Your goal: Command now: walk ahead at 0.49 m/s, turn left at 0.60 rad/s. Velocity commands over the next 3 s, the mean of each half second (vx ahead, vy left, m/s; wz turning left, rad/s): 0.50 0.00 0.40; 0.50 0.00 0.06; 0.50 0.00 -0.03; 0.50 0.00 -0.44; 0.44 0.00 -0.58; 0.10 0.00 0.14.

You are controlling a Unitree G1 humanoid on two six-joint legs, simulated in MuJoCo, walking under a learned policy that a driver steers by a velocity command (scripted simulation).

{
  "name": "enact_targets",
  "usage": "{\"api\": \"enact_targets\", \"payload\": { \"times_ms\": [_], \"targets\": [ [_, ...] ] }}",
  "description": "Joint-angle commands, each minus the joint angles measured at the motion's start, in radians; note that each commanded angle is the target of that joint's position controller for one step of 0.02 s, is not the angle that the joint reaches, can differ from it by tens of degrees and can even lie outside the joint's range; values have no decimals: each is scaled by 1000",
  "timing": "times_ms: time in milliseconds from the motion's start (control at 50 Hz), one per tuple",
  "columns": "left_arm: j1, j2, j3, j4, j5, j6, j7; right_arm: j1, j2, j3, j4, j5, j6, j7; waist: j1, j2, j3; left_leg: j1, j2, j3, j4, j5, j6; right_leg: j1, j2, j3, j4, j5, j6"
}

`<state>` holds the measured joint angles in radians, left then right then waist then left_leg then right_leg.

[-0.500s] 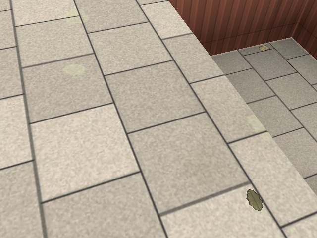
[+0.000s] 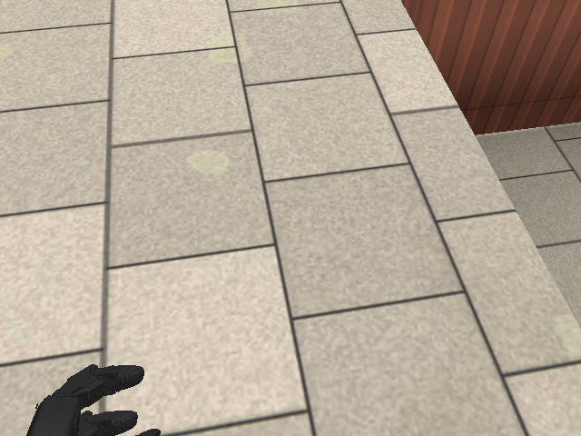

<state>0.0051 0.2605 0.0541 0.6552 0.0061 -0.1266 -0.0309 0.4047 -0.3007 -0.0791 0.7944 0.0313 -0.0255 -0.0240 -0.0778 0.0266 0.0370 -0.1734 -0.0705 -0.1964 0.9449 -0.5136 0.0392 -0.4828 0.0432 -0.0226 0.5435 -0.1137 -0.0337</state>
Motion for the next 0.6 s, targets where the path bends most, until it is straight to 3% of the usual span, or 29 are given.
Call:
{"api": "enact_targets", "payload": {
  "times_ms": [20, 40, 60, 100, 140, 180, 220, 260, 320, 380, 400, 420, 440, 460, 480, 500, 520, 540, 560, 600],
  "targets": [
    [244, 112, 44, -1, -9, 20, 20, -48, -164, -22, -121, 13, -22, 5, 161, -131, -199, -590, 105, 43, 413, 73, -27, 675, -405, 547, -248, -321, -189],
    [202, 102, 38, 11, -2, 26, 22, -101, -145, -22, -138, -2, -21, 6, 134, -80, -103, -560, 138, 63, 365, 123, -28, 518, -364, 439, -281, -208, -175],
    [177, 84, 31, 20, 6, 24, 23, -113, -129, -25, -144, -9, -16, 9, 106, -91, -62, -520, 170, 61, 315, 155, -24, 423, -330, 357, -310, -133, -163],
    [158, 88, 35, 37, 4, 14, 24, -84, -75, -16, -146, 1, 1, 15, 75, -123, -34, -464, 195, 79, 266, 171, -25, 325, -309, 252, -368, -70, -166],
    [156, 113, 44, 57, -3, 3, 23, -116, -50, -8, -169, -4, 12, 15, 69, -106, -6, -494, 211, 86, 197, 206, -36, 298, -321, 176, -409, 3, -183],
    [176, 142, 53, 76, -3, -1, 23, -150, -45, -2, -183, -14, 10, 19, 77, -81, -8, -514, 215, 86, 109, 303, -45, 320, -322, 113, -423, 64, -192],
    [182, 153, 54, 90, -6, 4, 21, -190, -31, 7, -187, -14, -2, 30, 87, -67, -4, -483, 201, 103, -28, 417, -40, 330, -289, 32, -425, 111, -177],
    [204, 168, 55, 105, -15, 12, 20, -267, -19, 17, -202, -15, -15, 43, 115, -60, 16, -434, 177, 148, -175, 500, -32, 332, -266, -31, -425, 125, -158],
    [275, 206, 63, 140, -34, 27, 18, -365, -27, 22, -237, -10, -23, 59, 145, -65, 42, -423, 158, 181, -298, 493, -14, 412, -300, -37, -415, 116, -146],
    [300, 238, 68, 170, -47, 50, 21, -368, -65, 8, -255, -17, -24, 65, 114, -92, 25, -368, 117, 218, -373, 366, 27, 516, -338, -43, -317, 324, -123],
    [289, 244, 66, 176, -50, 58, 23, -289, -89, -8, -237, -22, -24, 64, 56, -100, -30, -237, 82, 250, -414, 370, 49, 515, -321, -75, -204, 490, -101],
    [299, 220, 54, 181, -45, 62, 27, -136, -136, -36, -188, -22, -22, 57, -19, -91, -122, -3, 39, 275, -439, 403, 75, 447, -278, -122, -15, 582, -70],
    [304, 170, 29, 160, -16, 59, 31, 36, -213, -64, -154, -21, -14, 42, -89, -13, -243, 296, 164, 103, -401, 442, 124, 238, -233, -147, 280, 341, -23],
    [407, 42, -14, 122, 2, 39, 21, 41, -321, -73, -152, -25, -15, 36, 13, 252, -359, 560, 428, -432, -513, 274, 297, -143, -51, -91, 645, -419, 44],
    [343, 143, 7, 140, -31, 18, 15, 59, -226, -49, -166, -20, -23, 41, -51, 145, -429, 564, 460, -566, -613, 197, 323, -238, -57, 88, 776, -485, 39],
    [254, 183, 19, 108, -61, 8, 11, 11, -182, -33, -155, -26, -34, 44, -48, 121, -274, 469, 421, -397, -617, 272, 279, -325, -104, 83, 797, -412, 24],
    [218, 169, 14, 101, -51, 4, 16, -47, -153, -24, -154, -23, -39, 45, -16, 72, -194, 341, 374, -268, -620, 371, 247, -309, -149, 72, 740, -322, 16],
    [203, 165, 16, 105, -29, 5, 20, -105, -121, -15, -157, -28, -41, 46, 17, 46, -139, 219, 340, -183, -642, 457, 227, -263, -178, 71, 673, -262, 19],
    [223, 162, 19, 111, -24, 15, 17, -140, -94, -5, -163, -38, -45, 46, 53, 55, -118, 134, 316, -130, -676, 517, 220, -196, -198, 81, 637, -218, 21],
    [255, 125, 12, 124, -23, 38, 14, -158, -93, -7, -157, -36, -58, 44, 87, 45, -106, 59, 310, -81, -737, 555, 234, -142, -201, 76, 583, -177, 36]
  ]
}}
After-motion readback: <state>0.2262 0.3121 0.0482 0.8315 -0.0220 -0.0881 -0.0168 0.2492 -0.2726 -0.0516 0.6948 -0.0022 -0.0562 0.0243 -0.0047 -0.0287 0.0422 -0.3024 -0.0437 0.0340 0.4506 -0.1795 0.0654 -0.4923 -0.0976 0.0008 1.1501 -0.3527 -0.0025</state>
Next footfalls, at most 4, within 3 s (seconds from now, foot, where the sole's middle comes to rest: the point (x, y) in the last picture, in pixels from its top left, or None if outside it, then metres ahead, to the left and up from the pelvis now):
0.44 left None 0.38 0.19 -0.76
0.94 right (268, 318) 0.73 0.02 -0.76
1.48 left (152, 245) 0.97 0.33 -0.76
2.02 right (236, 161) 1.26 0.09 -0.76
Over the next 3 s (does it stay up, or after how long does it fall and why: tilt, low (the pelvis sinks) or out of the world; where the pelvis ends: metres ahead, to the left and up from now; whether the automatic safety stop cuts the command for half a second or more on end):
stays up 1.47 0.15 0.02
